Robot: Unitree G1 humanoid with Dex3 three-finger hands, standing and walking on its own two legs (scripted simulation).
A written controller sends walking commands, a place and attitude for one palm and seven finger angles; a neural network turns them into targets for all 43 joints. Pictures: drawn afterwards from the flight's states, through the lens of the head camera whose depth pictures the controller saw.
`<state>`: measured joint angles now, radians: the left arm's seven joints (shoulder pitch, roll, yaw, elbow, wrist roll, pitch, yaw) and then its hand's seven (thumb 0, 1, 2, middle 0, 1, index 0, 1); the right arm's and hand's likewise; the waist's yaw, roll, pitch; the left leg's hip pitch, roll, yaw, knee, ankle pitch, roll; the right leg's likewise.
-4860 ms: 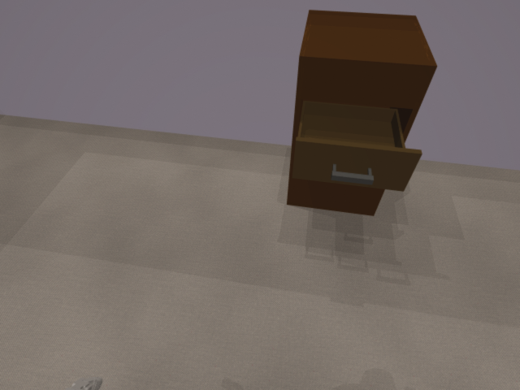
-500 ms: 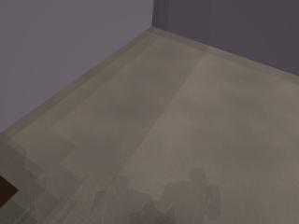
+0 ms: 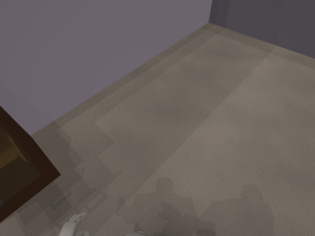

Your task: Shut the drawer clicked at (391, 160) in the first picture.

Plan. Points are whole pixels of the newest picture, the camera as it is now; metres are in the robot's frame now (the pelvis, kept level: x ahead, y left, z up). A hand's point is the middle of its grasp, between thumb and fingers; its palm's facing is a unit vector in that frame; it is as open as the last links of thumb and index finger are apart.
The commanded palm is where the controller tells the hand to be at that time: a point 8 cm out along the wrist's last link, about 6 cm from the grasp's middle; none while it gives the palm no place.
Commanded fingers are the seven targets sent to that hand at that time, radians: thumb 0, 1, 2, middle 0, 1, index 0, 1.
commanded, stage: turn to face it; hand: left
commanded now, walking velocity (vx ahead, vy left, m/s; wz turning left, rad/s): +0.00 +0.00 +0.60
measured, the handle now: out of the picture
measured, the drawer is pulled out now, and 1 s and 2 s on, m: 0.24 0.24 0.24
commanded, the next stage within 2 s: take the last steps up to it in 1.16 s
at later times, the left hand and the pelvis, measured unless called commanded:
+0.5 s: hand out of the picture -0.07 +0.26 -0.18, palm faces +0.37 -0.89 -0.28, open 7.4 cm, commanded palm none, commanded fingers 0.00 0.90 0.90 -0.20 -0.30 -0.20 -0.30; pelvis +0.00 +0.04 +0.00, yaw +19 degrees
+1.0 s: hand out of the picture -0.01 +0.23 -0.13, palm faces +0.58 -0.77 -0.29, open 7.4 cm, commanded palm none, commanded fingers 0.00 0.90 0.90 -0.20 -0.30 -0.20 -0.30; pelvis +0.02 +0.01 +0.00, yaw +37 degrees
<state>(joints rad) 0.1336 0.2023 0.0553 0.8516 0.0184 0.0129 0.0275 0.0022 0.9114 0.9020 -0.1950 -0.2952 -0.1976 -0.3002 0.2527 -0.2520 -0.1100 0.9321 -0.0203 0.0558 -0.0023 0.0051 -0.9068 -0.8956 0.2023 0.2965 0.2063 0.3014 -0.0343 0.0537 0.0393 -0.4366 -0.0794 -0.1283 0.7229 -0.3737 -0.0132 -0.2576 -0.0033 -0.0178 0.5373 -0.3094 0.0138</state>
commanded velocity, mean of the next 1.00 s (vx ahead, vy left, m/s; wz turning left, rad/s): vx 0.00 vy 0.00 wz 0.55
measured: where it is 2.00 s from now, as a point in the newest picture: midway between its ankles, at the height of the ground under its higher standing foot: outside the picture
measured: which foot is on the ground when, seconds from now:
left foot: up 0.00-0.38, down 0.40-0.86, up 0.88-1.00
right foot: down 0.00-0.38, up 0.40-0.86, down 0.88-1.00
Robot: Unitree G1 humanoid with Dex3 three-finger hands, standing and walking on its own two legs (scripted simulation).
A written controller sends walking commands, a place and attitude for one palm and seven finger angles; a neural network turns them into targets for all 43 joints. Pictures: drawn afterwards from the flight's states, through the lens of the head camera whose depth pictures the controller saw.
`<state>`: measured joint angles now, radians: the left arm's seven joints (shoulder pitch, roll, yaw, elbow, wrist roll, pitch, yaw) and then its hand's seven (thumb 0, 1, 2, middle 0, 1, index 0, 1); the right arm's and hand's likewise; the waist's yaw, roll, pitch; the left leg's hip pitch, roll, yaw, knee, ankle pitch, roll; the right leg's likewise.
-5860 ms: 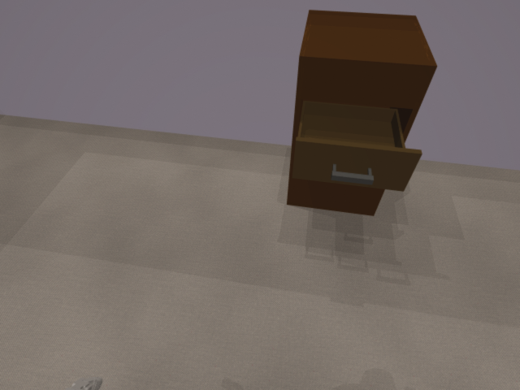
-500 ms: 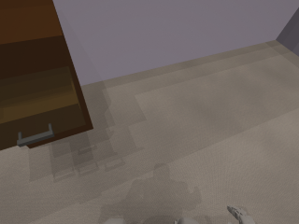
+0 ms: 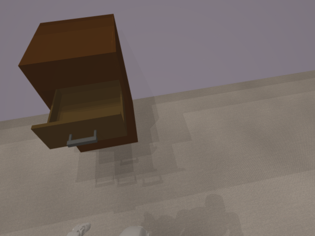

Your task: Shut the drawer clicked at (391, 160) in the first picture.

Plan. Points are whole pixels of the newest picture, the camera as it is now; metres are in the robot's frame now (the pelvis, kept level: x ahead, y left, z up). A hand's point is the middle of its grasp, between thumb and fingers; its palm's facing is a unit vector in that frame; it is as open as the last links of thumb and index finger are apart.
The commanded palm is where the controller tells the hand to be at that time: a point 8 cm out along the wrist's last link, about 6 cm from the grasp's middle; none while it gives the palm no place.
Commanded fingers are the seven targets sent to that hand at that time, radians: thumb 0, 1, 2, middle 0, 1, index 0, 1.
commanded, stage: turn to face it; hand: left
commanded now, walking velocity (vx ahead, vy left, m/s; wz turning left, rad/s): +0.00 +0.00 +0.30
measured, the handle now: (82, 137) +0.56 +0.38 -0.24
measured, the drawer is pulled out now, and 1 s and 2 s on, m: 0.24 0.24 0.24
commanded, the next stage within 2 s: take the last steps up to it in 0.16 s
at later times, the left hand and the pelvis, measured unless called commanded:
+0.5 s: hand out of the picture -0.03 +0.27 -0.17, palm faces +0.19 -0.96 -0.20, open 7.4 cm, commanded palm none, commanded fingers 0.00 0.90 0.90 -0.20 -0.30 -0.20 -0.30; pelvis +0.00 +0.07 +0.01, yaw +8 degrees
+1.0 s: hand (89, 224) +0.18 +0.23 -0.16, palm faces +0.18 -0.96 -0.19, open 7.3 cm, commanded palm none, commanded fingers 0.00 0.90 0.90 -0.20 -0.30 -0.20 -0.30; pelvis +0.12 +0.04 +0.00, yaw +10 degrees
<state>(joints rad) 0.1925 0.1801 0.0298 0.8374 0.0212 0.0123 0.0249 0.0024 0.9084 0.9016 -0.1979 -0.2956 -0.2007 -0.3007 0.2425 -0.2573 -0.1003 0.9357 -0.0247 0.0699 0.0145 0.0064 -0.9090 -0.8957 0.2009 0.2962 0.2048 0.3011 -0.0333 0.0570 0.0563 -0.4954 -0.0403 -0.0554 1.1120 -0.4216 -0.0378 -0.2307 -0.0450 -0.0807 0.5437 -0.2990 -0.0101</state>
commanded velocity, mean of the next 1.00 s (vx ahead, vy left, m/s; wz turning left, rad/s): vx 0.22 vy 0.01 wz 0.11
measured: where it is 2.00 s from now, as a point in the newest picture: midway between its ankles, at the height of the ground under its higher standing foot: outside the picture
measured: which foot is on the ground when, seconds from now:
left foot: up 0.00-0.26, down 0.28-0.90, up 0.92-1.00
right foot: down 0.00-0.28, up 0.30-0.88, down 0.90-1.00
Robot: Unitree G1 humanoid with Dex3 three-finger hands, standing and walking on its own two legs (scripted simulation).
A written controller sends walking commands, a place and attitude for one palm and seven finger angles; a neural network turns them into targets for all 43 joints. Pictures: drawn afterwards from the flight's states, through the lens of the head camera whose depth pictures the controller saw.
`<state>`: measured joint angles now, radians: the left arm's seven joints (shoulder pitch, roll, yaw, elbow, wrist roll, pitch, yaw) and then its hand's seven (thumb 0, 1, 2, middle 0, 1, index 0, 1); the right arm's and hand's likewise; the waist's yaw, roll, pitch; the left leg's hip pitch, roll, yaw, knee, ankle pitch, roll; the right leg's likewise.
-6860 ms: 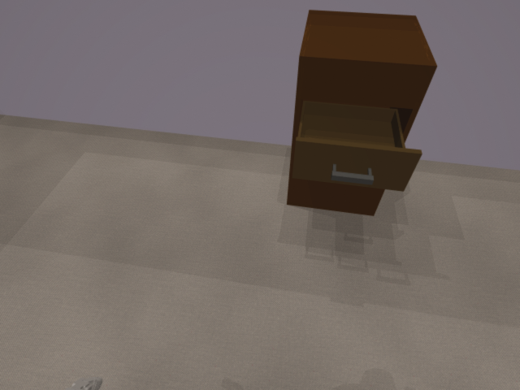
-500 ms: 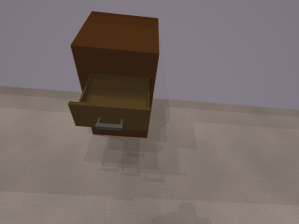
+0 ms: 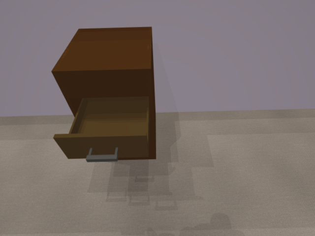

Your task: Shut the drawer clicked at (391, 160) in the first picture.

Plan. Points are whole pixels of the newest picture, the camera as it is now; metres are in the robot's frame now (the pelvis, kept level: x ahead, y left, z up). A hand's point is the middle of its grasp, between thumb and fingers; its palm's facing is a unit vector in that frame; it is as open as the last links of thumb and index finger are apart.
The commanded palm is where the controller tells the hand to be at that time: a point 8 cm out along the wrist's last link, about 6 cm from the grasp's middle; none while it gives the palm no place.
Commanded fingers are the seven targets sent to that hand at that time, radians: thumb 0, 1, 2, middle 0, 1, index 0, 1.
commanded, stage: take the last steps up to it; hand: left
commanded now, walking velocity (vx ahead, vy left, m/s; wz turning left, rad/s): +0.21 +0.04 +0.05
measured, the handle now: (103, 154) +0.49 +0.26 -0.24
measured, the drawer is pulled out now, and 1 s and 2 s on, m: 0.24 0.24 0.24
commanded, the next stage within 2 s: come to a stop and stand still in 0.18 s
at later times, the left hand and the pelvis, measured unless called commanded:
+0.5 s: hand out of the picture +0.07 +0.22 -0.18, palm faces +0.07 -0.98 -0.16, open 7.3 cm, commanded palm none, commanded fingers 0.00 0.90 0.90 -0.20 -0.30 -0.20 -0.30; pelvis +0.12 +0.05 +0.01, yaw -2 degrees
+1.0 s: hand out of the picture +0.14 +0.16 -0.16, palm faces -0.01 -0.97 -0.24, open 7.2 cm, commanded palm none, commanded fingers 0.00 0.90 0.90 -0.20 -0.30 -0.20 -0.30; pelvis +0.10 -0.02 +0.01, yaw -2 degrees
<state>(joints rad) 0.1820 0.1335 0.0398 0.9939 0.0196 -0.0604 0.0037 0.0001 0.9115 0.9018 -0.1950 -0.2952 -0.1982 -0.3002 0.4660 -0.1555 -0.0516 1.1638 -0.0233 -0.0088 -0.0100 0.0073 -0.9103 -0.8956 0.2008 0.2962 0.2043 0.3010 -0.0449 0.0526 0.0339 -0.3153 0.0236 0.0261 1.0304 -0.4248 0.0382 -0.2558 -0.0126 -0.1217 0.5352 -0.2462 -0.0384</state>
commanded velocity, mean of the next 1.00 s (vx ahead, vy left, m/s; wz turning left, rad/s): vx -0.03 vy -0.04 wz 0.01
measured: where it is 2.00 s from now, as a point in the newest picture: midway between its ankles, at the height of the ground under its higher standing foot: outside the picture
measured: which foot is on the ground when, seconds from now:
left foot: up 0.00-0.30, down 0.32-1.00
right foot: down 0.00-0.32, up 0.34-0.76, down 0.78-1.00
